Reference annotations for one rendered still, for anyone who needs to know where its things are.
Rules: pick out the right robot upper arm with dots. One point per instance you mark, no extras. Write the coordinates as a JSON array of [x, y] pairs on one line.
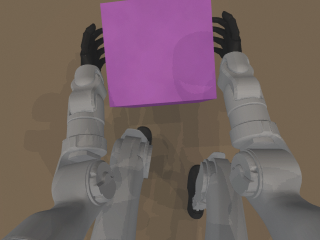
[[270, 179]]

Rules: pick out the robot left hand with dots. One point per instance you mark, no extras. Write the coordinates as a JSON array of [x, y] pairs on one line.
[[90, 54]]

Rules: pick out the robot right forearm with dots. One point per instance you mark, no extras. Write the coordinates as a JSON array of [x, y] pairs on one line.
[[251, 126]]

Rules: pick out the right robot shin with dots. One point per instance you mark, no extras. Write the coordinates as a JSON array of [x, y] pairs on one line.
[[199, 201]]

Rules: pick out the carton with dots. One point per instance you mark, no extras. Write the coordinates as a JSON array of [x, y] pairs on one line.
[[158, 52]]

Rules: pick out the robot right thigh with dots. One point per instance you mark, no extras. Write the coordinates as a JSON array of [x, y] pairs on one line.
[[225, 217]]

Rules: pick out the left robot upper arm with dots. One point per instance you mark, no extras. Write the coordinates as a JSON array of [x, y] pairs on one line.
[[80, 191]]

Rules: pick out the robot left forearm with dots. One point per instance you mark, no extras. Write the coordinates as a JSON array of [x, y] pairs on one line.
[[85, 118]]

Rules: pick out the robot right hand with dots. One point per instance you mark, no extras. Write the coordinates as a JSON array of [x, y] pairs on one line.
[[231, 34]]

